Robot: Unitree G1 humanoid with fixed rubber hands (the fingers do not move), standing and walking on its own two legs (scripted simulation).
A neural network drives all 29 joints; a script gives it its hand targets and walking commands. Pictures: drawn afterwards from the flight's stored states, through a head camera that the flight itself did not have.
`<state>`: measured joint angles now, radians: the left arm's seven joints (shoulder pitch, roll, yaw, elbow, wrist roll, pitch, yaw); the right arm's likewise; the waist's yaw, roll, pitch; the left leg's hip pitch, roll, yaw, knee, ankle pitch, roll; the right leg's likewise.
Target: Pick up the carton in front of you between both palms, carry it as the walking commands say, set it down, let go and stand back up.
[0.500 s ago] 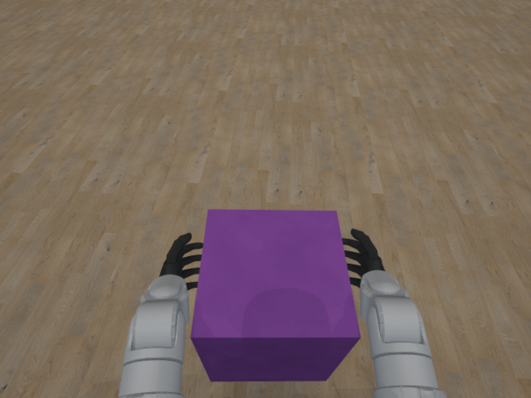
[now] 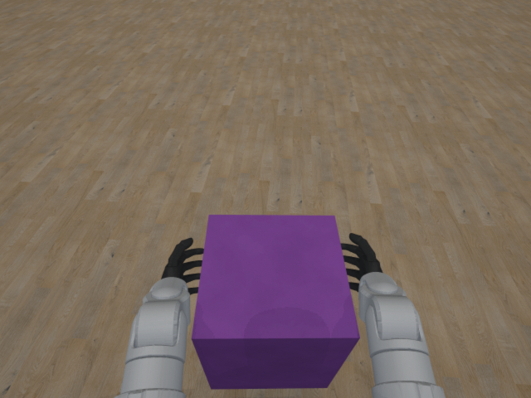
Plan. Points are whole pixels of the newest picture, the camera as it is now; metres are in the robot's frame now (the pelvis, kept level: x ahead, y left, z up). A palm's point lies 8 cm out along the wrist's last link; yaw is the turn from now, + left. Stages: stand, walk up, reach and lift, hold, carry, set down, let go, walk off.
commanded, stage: carry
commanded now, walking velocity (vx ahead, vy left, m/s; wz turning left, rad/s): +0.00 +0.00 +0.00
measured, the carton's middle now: (270, 305) +0.29 +0.00 -0.05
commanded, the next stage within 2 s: hold in 0.84 s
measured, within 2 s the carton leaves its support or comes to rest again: neither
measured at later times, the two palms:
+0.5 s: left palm (172, 304) +0.25 +0.14 +0.04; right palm (376, 299) +0.25 -0.15 +0.04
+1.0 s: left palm (175, 313) +0.24 +0.14 +0.04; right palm (385, 309) +0.24 -0.16 +0.04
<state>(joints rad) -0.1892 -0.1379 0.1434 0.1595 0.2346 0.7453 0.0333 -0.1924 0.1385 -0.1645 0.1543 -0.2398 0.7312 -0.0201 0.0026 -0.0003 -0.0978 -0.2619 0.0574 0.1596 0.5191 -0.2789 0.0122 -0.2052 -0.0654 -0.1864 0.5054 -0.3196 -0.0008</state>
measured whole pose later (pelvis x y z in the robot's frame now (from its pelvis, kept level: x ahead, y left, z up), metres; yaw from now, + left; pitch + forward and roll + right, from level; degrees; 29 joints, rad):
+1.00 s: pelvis -0.04 -0.01 +0.01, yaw -1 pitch -4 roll +0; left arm -0.16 -0.13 0.14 0.12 0.24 0.74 0.03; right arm -0.18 0.14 -0.15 0.15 -0.25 0.72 -0.01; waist 0.00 0.00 0.02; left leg -0.16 0.03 0.09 0.40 -0.17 0.00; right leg -0.12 -0.03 -0.12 0.41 -0.21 -0.02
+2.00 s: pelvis -0.09 +0.01 -0.10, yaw -5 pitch +29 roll -1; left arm -0.65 -0.06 0.36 0.56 0.23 0.17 0.00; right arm -0.61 0.16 -0.41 0.51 -0.21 0.14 -0.06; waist -0.01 -0.03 0.01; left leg -1.24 -0.04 -0.02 1.09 -0.35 0.02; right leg -1.22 0.05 0.01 1.09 -0.37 -0.01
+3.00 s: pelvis -0.12 +0.02 -0.33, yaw -7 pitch +44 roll -4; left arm -1.34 0.22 0.29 0.89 0.16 0.28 0.02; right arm -1.20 0.02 -0.53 0.67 -0.15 0.26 -0.15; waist 0.01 -0.04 0.11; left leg -2.21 -0.05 0.00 1.95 -0.51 0.04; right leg -2.16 0.08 -0.01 1.94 -0.56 0.04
